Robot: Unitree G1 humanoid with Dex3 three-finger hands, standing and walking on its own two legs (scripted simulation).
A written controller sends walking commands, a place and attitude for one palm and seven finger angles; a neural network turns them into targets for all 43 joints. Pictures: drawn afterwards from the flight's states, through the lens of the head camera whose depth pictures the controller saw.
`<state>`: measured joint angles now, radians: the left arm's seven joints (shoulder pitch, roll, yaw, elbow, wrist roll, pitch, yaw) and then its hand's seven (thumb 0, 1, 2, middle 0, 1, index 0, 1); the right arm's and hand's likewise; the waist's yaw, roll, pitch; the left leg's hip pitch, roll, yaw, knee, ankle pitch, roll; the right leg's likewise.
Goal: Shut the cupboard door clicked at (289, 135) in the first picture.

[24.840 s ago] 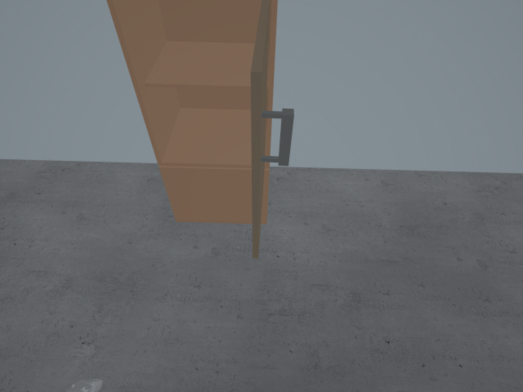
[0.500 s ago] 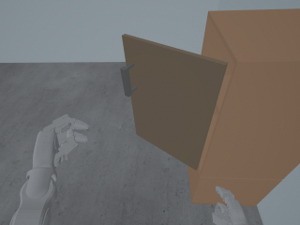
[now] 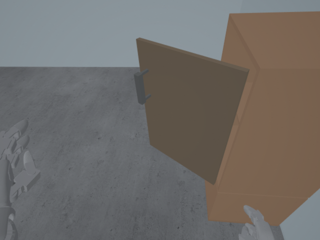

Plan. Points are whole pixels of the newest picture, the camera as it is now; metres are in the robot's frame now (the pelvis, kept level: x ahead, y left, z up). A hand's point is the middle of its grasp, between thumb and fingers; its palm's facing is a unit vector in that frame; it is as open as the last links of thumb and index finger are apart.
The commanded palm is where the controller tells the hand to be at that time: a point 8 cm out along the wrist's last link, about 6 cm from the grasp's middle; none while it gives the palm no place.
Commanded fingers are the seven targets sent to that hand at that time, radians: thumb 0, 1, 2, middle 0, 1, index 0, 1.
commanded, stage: draw the hand back to the body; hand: left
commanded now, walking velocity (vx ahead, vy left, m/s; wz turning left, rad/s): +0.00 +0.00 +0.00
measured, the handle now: (143, 86) +0.65 +0.16 +0.05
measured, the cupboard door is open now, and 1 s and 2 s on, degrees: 56 56 56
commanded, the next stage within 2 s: step back with the hand held close in 0.18 s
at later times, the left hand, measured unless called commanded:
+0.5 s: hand (42, 166) +0.20 +0.27 +0.16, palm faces +0.41 -0.78 -0.47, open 7.4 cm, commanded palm +0.14 +0.30 +0.17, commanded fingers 0.00 0.90 0.90 -0.20 -0.30 -0.20 -0.30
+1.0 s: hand (5, 202) +0.12 +0.29 +0.16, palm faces +0.45 -0.76 -0.47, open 7.4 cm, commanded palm +0.07 +0.32 +0.17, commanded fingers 0.00 0.90 0.90 -0.20 -0.30 -0.20 -0.30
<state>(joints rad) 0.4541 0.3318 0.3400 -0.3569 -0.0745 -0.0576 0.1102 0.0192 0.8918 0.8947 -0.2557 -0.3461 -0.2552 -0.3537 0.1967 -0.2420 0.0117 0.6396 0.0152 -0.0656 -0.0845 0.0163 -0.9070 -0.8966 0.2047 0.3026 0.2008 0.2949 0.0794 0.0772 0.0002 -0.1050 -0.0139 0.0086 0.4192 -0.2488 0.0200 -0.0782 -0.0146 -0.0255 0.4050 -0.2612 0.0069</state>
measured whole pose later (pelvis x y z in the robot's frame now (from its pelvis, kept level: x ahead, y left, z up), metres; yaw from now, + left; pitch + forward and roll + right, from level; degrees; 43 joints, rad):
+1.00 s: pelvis -0.07 +0.02 -0.02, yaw -1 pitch +0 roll -1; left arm 0.52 0.41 0.44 -0.46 -0.03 -0.21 0.14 0.02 0.89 0.89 -0.22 -0.30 -0.22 -0.31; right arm 0.22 -0.22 0.01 0.55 0.02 -0.02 -0.09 0.01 -0.90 -0.90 0.21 0.30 0.20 0.30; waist 0.02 0.02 0.00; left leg -0.40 -0.01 0.03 0.62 -0.23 0.06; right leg -0.36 -0.02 -0.01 0.57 -0.21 0.03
